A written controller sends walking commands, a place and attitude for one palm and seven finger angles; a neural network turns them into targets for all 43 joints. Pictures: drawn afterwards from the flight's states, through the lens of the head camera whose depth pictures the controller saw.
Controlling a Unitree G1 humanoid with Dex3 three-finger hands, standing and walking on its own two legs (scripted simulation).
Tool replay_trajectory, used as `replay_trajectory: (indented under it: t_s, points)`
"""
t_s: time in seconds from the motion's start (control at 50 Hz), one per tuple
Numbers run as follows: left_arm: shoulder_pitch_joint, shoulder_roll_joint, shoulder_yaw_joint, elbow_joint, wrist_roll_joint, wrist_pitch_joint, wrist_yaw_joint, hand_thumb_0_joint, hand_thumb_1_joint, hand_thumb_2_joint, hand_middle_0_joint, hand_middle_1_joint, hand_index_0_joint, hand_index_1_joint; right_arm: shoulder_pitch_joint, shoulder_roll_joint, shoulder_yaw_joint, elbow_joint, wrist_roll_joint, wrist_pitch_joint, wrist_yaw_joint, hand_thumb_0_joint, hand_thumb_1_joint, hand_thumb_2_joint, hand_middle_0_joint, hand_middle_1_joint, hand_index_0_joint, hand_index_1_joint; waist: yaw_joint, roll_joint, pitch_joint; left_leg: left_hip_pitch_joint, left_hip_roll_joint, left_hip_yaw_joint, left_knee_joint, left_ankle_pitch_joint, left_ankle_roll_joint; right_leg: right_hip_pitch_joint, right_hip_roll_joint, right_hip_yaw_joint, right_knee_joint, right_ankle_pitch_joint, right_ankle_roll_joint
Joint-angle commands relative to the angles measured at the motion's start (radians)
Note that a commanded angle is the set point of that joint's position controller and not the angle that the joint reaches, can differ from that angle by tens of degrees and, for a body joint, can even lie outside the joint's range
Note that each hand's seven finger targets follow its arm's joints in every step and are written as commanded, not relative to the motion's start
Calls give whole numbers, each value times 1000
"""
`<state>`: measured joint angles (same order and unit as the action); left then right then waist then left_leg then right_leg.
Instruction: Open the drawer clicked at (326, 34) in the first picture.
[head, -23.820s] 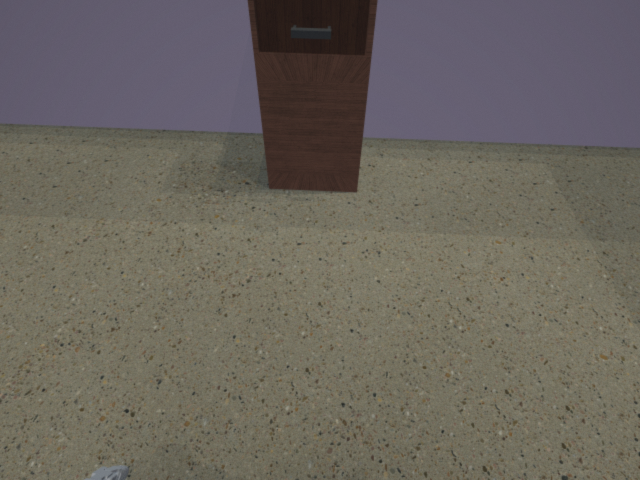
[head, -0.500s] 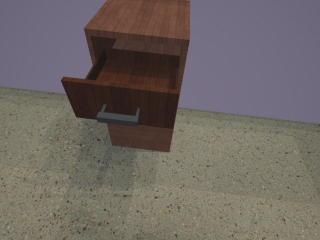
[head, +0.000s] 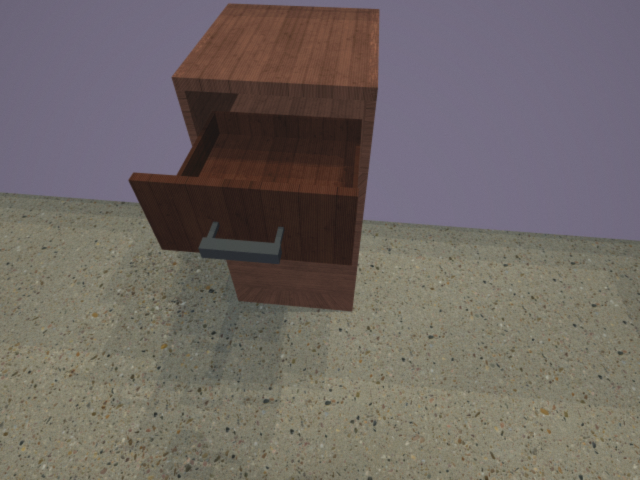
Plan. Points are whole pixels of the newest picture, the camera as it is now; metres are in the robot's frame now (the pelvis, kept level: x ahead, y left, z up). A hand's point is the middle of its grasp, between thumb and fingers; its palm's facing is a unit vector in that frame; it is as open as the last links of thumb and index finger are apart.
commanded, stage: let the arm hang, fingers relaxed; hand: left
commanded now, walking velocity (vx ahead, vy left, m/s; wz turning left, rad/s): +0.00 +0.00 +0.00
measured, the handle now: (244, 240) +0.49 +0.16 -0.03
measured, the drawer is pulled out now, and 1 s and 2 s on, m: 0.29 0.29 0.29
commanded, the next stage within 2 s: look to check the result in 0.30 s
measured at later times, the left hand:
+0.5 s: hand out of the picture +0.00 +0.16 -0.18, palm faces +0.05 -0.98 -0.17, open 7.4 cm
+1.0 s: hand out of the picture +0.02 +0.16 -0.18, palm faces +0.05 -0.98 -0.19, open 7.3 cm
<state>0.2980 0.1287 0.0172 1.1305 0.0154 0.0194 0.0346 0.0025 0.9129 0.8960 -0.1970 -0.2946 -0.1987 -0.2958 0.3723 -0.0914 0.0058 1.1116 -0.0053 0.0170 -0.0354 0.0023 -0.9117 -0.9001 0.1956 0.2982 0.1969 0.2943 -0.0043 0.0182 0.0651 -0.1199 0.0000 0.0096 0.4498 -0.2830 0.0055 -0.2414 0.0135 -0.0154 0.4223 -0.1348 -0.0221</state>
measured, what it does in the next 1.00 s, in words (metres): stands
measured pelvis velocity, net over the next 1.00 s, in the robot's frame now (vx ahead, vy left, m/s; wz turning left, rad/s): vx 0.03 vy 0.00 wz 0.01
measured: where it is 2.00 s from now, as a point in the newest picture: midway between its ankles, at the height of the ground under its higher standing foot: outside the picture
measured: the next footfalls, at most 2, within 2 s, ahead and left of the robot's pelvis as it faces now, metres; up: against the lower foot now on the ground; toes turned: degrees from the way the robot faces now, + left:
none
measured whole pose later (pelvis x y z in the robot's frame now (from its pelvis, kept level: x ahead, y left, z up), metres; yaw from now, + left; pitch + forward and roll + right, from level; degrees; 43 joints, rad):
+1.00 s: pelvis +0.03 +0.00 +0.00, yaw +1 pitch -2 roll +0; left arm 0.26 0.13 0.02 1.13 0.01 0.01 0.04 0.00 0.92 0.90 -0.20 -0.29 -0.20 -0.30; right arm 0.32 -0.10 0.00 1.12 0.00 0.00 -0.05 0.00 -0.91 -0.90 0.20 0.30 0.20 0.29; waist -0.01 0.01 0.08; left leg -0.08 0.01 0.00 0.41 -0.30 0.00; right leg -0.21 0.02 -0.03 0.41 -0.16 -0.03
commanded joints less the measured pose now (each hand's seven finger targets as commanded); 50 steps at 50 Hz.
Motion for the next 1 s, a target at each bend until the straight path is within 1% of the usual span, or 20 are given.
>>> replay_trajectory:
  t_s: [0.0,0.02,0.08,0.14,0.16,0.2,0.26,0.34,0.36,0.4,0.5,0.52,0.6,0.64,0.66,0.7,0.76,0.78,0.82,0.98]
  points:
    - [65,103,23,-28,-1,-18,5,0,900,900,-200,-300,-200,-300,111,-73,-21,-7,-7,-15,-8,0,-900,-900,200,300,200,300,3,-11,68,-132,70,-60,-114,-12,44,26,-87,101,-107,-132,-29]
    - [62,102,25,-29,-2,-19,5,0,900,900,-200,-300,-200,-300,113,-69,-20,-6,-7,-16,-9,0,-900,-900,200,300,200,300,3,-18,71,-139,70,-62,-113,-11,42,29,-86,99,-105,-127,-29]
    - [62,95,24,-25,-2,-19,5,0,900,900,-200,-300,-200,-300,107,-65,-21,-9,-7,-18,-12,0,-900,-900,200,300,200,300,5,10,76,-139,75,-65,-118,-5,43,28,-84,92,-100,-104,-29]
    - [62,94,25,-27,-2,-21,4,0,900,900,-200,-300,-200,-300,105,-64,-22,-10,-6,-18,-12,0,-900,-900,200,300,200,300,4,9,72,-133,71,-58,-109,13,39,33,-86,100,-101,-87,-32]
    - [65,92,24,-27,-2,-23,4,0,900,900,-200,-300,-200,-300,101,-63,-24,-13,-4,-18,-13,0,-900,-900,200,300,200,300,3,-13,68,-117,75,-59,-108,15,41,27,-82,95,-104,-86,-31]
    - [58,94,25,-28,-2,-22,3,0,900,900,-200,-300,-200,-300,103,-66,-24,-10,-6,-18,-12,0,-900,-900,200,300,200,300,1,2,65,-118,73,-56,-107,19,40,32,-86,98,-105,-85,-31]
    - [57,91,25,-29,-2,-24,4,0,900,900,-200,-300,-200,-300,101,-65,-25,-11,-4,-18,-13,0,-900,-900,200,300,200,300,0,-16,66,-105,75,-58,-110,26,39,28,-82,97,-107,-77,-31]
    - [52,96,26,-26,-4,-23,3,0,900,900,-200,-300,-200,-300,100,-72,-23,-6,-6,-17,-13,0,-900,-900,200,300,200,300,0,2,65,-112,72,-56,-110,29,36,43,-87,95,-108,-75,-30]
    - [55,94,25,-28,-4,-23,4,0,900,900,-200,-300,-200,-300,96,-69,-24,-7,-4,-17,-13,0,-900,-900,200,300,200,300,1,-14,63,-103,76,-59,-113,23,37,37,-83,92,-110,-84,-30]
    - [51,93,26,-27,-3,-22,3,0,900,900,-200,-300,-200,-300,98,-73,-24,-5,-6,-17,-13,0,-900,-900,200,300,200,300,0,-6,62,-108,74,-59,-113,29,37,45,-86,93,-109,-78,-29]
    - [50,90,25,-21,-5,-23,4,0,900,900,-200,-300,-200,-300,90,-74,-24,-2,-5,-20,-16,0,-900,-900,200,300,200,300,1,4,45,-93,80,-62,-115,65,36,64,-85,85,-94,-22,-31]
    - [50,93,25,-20,-5,-23,4,0,900,900,-200,-300,-200,-300,91,-76,-24,-3,-4,-21,-16,0,-900,-900,200,300,200,300,1,-7,45,-96,81,-62,-115,66,35,69,-88,80,-94,-19,-30]
    - [46,90,23,-20,-6,-23,4,0,900,900,-200,-300,-200,-300,86,-77,-23,-1,-4,-20,-17,0,-900,-900,200,300,200,300,0,4,58,-94,82,-64,-120,72,34,67,-86,82,-91,-5,-30]
    - [46,90,24,-16,-6,-23,4,0,900,900,-200,-300,-200,-300,83,-78,-23,-1,-4,-22,-17,0,-900,-900,200,300,200,300,1,5,46,-89,82,-63,-122,78,34,75,-88,77,-89,-1,-29]
    - [52,89,23,-17,-6,-24,5,0,900,900,-200,-300,-200,-300,79,-78,-25,-5,-1,-21,-18,0,-900,-900,200,300,200,300,4,-10,42,-78,86,-66,-121,78,35,70,-83,77,-92,-2,-29]
    - [43,90,23,-18,-6,-22,5,0,900,900,-200,-300,-200,-300,80,-79,-24,-2,-3,-21,-17,0,-900,-900,200,300,200,300,2,-6,55,-90,85,-65,-124,79,35,72,-85,76,-89,3,-27]
    - [52,90,22,-17,-6,-24,5,0,900,900,-200,-300,-200,-300,68,-80,-26,-4,-1,-23,-19,0,-900,-900,200,300,200,300,5,2,43,-68,85,-63,-121,100,34,70,-85,74,-89,22,-29]
    - [45,89,21,-17,-6,-24,5,0,900,900,-200,-300,-200,-300,73,-81,-25,-2,-3,-23,-19,0,-900,-900,200,300,200,300,1,5,37,-69,86,-66,-121,110,34,82,-88,72,-86,36,-29]
    - [41,91,22,-18,-6,-25,5,0,900,900,-200,-300,-200,-300,71,-82,-26,-2,-2,-22,-18,0,-900,-900,200,300,200,300,1,-15,43,-74,84,-64,-121,103,32,82,-87,76,-86,35,-28]
    - [37,93,23,-18,-7,-27,7,0,900,900,-200,-300,-200,-300,60,-85,-27,-1,-2,-25,-21,0,-900,-900,200,300,200,300,0,3,24,-49,88,-59,-121,157,29,101,-91,67,-75,103,-30]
